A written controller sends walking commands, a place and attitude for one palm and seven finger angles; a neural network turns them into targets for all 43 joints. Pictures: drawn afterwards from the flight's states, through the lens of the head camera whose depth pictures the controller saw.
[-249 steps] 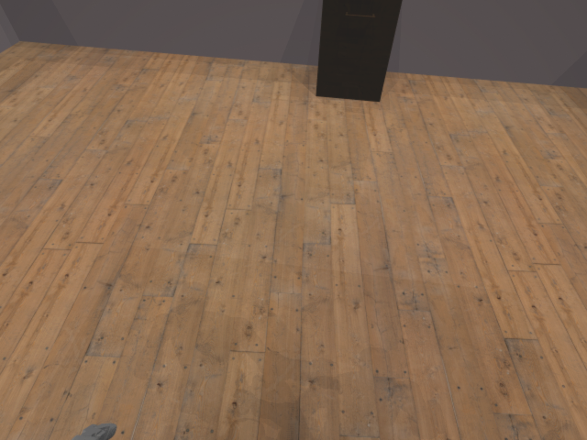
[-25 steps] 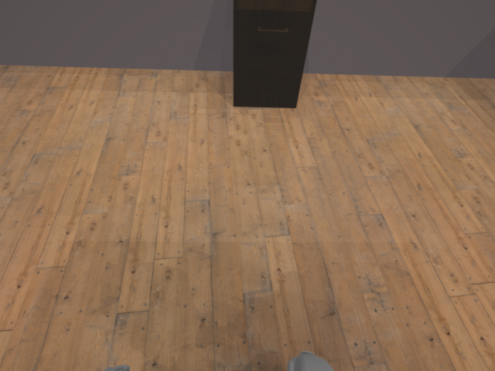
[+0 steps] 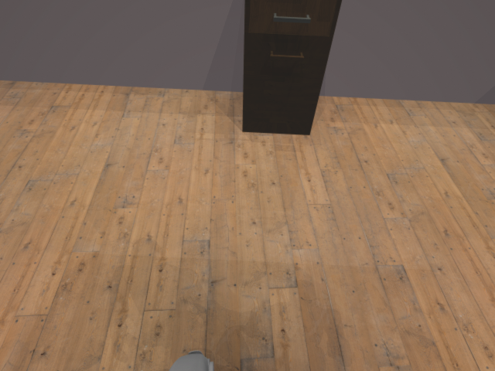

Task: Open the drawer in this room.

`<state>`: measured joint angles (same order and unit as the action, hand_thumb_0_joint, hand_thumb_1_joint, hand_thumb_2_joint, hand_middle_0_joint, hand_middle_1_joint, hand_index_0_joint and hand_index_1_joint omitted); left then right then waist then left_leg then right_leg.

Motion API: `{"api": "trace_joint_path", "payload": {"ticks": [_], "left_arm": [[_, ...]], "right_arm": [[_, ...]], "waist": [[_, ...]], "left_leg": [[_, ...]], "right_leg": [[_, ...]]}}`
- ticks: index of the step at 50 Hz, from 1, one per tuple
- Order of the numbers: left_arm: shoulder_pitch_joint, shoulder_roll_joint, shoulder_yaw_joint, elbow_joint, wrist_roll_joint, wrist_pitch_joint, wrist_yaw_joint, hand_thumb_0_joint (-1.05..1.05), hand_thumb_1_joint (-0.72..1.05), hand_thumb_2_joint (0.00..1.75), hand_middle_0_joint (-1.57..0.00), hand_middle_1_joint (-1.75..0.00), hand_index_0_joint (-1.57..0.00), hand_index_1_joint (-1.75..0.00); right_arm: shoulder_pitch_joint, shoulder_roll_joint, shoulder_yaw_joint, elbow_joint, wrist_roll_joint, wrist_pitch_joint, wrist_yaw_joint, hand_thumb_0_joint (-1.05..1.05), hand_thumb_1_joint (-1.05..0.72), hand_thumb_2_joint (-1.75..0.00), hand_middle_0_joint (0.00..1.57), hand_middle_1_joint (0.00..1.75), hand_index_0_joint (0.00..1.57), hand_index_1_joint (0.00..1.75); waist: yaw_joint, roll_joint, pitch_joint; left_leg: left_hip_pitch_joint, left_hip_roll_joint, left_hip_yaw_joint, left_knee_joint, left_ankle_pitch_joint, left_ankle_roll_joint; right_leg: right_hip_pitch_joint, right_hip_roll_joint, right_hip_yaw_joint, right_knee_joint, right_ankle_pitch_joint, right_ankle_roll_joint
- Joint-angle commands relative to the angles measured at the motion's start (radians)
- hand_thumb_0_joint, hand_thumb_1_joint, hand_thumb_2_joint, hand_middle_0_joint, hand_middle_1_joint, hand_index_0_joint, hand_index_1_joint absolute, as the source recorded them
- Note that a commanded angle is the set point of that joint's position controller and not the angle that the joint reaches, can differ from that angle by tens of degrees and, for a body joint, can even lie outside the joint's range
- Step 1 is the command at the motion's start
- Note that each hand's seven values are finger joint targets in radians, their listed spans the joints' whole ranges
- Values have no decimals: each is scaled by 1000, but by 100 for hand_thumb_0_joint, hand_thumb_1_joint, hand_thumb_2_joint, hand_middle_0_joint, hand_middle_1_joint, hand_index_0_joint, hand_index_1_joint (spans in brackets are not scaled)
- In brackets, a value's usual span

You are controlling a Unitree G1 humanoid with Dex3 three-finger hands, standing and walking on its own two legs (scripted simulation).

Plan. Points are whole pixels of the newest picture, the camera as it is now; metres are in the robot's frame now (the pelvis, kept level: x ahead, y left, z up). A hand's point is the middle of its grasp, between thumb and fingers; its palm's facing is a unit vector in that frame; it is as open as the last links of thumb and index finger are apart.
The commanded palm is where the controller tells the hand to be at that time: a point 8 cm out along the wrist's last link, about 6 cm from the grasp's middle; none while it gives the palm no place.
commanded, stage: turn or walk to find it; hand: left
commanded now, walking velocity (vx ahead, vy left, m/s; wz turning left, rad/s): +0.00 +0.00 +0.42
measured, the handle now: (291, 17) +1.56 -0.11 -0.06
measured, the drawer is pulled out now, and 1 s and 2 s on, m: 0.00 0.00 0.00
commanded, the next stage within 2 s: stand and wait in 0.64 s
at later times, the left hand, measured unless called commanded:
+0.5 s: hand (149, 336) +0.21 +0.20 -0.16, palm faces +0.01 -0.98 -0.18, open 7.3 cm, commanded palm none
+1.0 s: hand (194, 284) +0.32 +0.14 -0.18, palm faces +0.01 -0.99 -0.15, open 7.3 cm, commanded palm none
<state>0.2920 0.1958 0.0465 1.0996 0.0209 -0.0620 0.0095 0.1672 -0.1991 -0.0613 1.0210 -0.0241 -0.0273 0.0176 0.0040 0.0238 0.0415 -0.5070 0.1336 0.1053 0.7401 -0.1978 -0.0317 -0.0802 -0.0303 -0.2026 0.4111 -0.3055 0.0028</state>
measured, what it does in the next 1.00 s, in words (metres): walks ahead: left foot, then right foot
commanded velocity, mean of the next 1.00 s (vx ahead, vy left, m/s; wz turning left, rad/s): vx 0.22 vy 0.00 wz -0.09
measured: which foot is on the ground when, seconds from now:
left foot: up 0.00-0.04, down 0.06-0.64, up 0.66-0.98, down 1.00-1.00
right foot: down 0.00-0.08, up 0.10-0.60, down 0.62-1.00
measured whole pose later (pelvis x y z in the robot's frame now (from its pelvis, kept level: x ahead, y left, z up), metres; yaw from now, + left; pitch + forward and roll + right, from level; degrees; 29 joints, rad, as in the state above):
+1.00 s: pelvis +0.34 -0.02 -0.01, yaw -3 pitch -2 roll -2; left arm 0.31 0.13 0.01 1.14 0.01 -0.03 0.02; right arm 0.15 -0.18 -0.03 1.06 -0.02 -0.03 -0.01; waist 0.02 0.03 0.05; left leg -0.36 0.10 0.11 0.58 -0.13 -0.04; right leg -0.07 -0.01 -0.15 0.46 -0.36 0.00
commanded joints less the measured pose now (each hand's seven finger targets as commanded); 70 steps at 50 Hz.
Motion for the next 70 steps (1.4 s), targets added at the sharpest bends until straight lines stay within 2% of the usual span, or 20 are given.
{"api": "trace_joint_path", "payload": {"ticks": [1, 2, 4, 5, 8, 13, 26, 29, 30, 31, 32, 35, 38, 44, 48, 50, 52, 55, 61, 70], "left_arm": [[18, 129, 18, -42, 2, -2, 14, 0, 90, 90, -20, -30, -20, -30], [24, 126, 18, -47, -1, 5, 17, 0, 90, 90, -20, -30, -20, -30], [116, 50, 3, -72, -15, 15, 11, 0, 90, 90, -20, -30, -20, -30], [86, 65, -3, -76, -8, 24, 17, 0, 90, 90, -20, -30, -20, -30], [-2, 64, 7, -68, 6, 25, -10, 0, 90, 90, -20, -30, -20, -30], [56, 18, 8, -50, 12, 50, -17, 0, 90, 90, -20, -30, -20, -30], [-177, 3, 19, -140, 9, 40, -34, 0, 90, 90, -20, -30, -20, -30], [-54, 23, 26, -94, 10, 25, -31, 0, 90, 90, -20, -30, -20, -30], [63, 68, 35, -55, 11, 16, -25, 0, 90, 90, -20, -30, -20, -30], [186, 172, 58, -18, 16, 4, -12, 0, 90, 90, -20, -30, -20, -30], [268, 243, 68, -5, -2, 5, -5, 0, 90, 90, -20, -30, -20, -30], [73, 117, 30, -41, -4, 0, 9, 0, 90, 90, -20, -30, -20, -30], [8, 52, 7, -50, 2, -12, 14, 0, 90, 90, -20, -30, -20, -30], [27, 70, -7, -18, -4, -3, 16, 0, 90, 90, -20, -30, -20, -30], [6, 72, -8, -5, -8, 17, 25, 0, 90, 90, -20, -30, -20, -30], [75, 24, -19, 3, -11, 29, 32, 0, 90, 90, -20, -30, -20, -30], [114, -1, -28, 19, -16, 46, 34, 0, 90, 90, -20, -30, -20, -30], [98, 5, -33, 31, -17, 55, 29, 0, 90, 90, -20, -30, -20, -30], [97, 23, -40, 48, -8, 40, 32, 0, 90, 90, -20, -30, -20, -30], [93, 36, -36, 29, -12, 48, 41, 0, 90, 90, -20, -30, -20, -30]], "right_arm": [[65, -36, 10, -30, 5, -5, 8, 0, -90, -90, 20, 30, 20, 30], [144, -75, 1, -13, -1, -7, 6, 0, -90, -90, 20, 30, 20, 30], [304, -246, -31, 15, -8, -11, -13, 0, -90, -90, 20, 30, 20, 30], [292, -232, -24, 23, 0, -8, -30, 0, -90, -90, 20, 30, 20, 30], [130, -131, -3, -26, 0, -18, -32, 0, -90, -90, 20, 30, 20, 30], [137, -99, -2, -13, 5, -38, -36, 0, -90, -90, 20, 30, 20, 30], [257, -99, -21, 57, -10, -35, -32, 0, -90, -90, 20, 30, 20, 30], [236, -89, -13, 66, -7, -30, -32, 0, -90, -90, 20, 30, 20, 30], [225, -75, -9, 65, 1, -33, -28, 0, -90, -90, 20, 30, 20, 30], [223, -19, 3, 40, 12, -39, -17, 0, -90, -90, 20, 30, 20, 30], [164, -29, 11, -7, 10, -36, -15, 0, -90, -90, 20, 30, 20, 30], [97, -22, -2, 8, 5, -19, -17, 0, -90, -90, 20, 30, 20, 30], [187, 26, 8, 49, 0, 7, -18, 0, -90, -90, 20, 30, 20, 30], [99, 29, 27, 35, 10, 10, -16, 0, -90, -90, 20, 30, 20, 30], [100, 1, 30, 50, 10, 0, -24, 0, -90, -90, 20, 30, 20, 30], [145, -79, 17, 66, 5, -12, -31, 0, -90, -90, 20, 30, 20, 30], [125, -119, 17, 71, 8, -6, -46, 0, -90, -90, 20, 30, 20, 30], [61, -99, 24, 63, 11, 1, -57, 0, -90, -90, 20, 30, 20, 30], [47, -44, 24, 76, 20, 6, -47, 0, -90, -90, 20, 30, 20, 30], [102, -37, 36, 108, 14, 6, -49, 0, -90, -90, 20, 30, 20, 30]], "waist": [[-27, -129, 24], [-63, -55, -19], [-86, 348, -179], [-96, 306, -209], [-47, 102, -23], [-9, 73, -32], [-48, 98, 69], [20, 36, 8], [75, -42, -42], [119, -268, -103], [137, -341, -118], [54, -129, 22], [-22, -138, 7], [-8, -186, -9], [-31, -143, 4], [-25, 46, -61], [-13, 247, -86], [4, 173, -64], [-12, -71, -55], [-5, -33, -14]], "left_leg": [[190, -40, 18, -148, 76, 23], [337, -40, 1, -212, 209, 32], [600, 289, -412, -378, 422, 210], [592, 308, -486, -452, 213, 221], [331, 219, -332, -527, -126, 182], [312, 165, -187, -583, -112, 163], [407, 195, -108, -556, -59, 179], [358, 139, -24, -383, 10, 119], [265, 80, 51, -204, 51, 82], [7, -13, 132, 76, -104, 38], [-147, -66, 68, 310, -384, 25], [-139, 21, -76, 424, -197, 20], [-5, 12, -40, 271, -129, -17], [101, -42, 14, -11, -30, -25], [306, -48, 5, -236, 157, -14], [475, 67, -89, -250, 540, 36], [452, 180, -204, -322, 599, 123], [400, 158, -198, -384, 514, 154], [410, 30, -76, -315, 323, 52], [400, 18, -63, -346, 353, 53]], "right_leg": [[-62, -248, 58, -15, 480, -66], [-109, -223, 28, 135, 449, -34], [-364, -6, -7, 620, -360, 34], [-422, -14, 120, 757, -350, 21], [-469, -102, 176, 805, -130, 13], [-426, -102, 159, 685, -8, 21], [-392, -78, 92, 242, 10, 16], [-144, -22, 44, 70, 105, -3], [44, -56, 97, 28, 98, -33], [265, -285, 392, -57, 32, -120], [299, -423, 640, -167, 57, -204], [15, -357, 435, -191, 178, -177], [-89, -265, 205, -159, 507, -130], [-50, -203, 144, -99, 697, -115], [-112, -173, 140, -27, 519, -69], [-179, -100, 126, 61, 247, -6], [-163, -53, 89, 133, -87, 39], [-155, -67, 134, 181, -142, 34], [-106, -116, 165, -67, 250, 9], [-58, -120, 151, -77, 261, 2]]}}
